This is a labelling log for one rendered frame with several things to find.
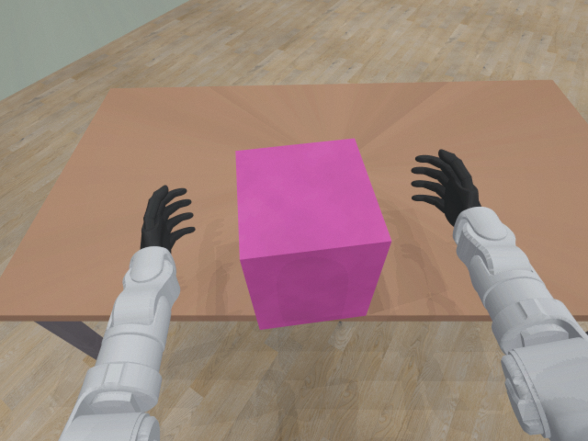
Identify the left robot upper arm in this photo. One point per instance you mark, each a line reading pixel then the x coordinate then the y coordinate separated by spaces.
pixel 113 427

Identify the right robot upper arm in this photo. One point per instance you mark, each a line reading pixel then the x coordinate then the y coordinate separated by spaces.
pixel 547 386

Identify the robot left forearm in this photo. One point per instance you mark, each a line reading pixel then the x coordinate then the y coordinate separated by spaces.
pixel 125 378

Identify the robot right forearm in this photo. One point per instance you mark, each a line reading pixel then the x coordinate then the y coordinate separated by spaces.
pixel 522 310

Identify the right robot hand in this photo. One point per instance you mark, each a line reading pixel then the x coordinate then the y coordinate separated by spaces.
pixel 457 191

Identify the left robot hand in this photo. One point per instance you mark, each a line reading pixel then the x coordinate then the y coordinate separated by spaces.
pixel 156 227

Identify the table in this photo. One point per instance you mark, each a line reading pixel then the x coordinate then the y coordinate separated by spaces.
pixel 523 142

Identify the carton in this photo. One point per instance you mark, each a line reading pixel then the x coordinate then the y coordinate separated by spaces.
pixel 312 238

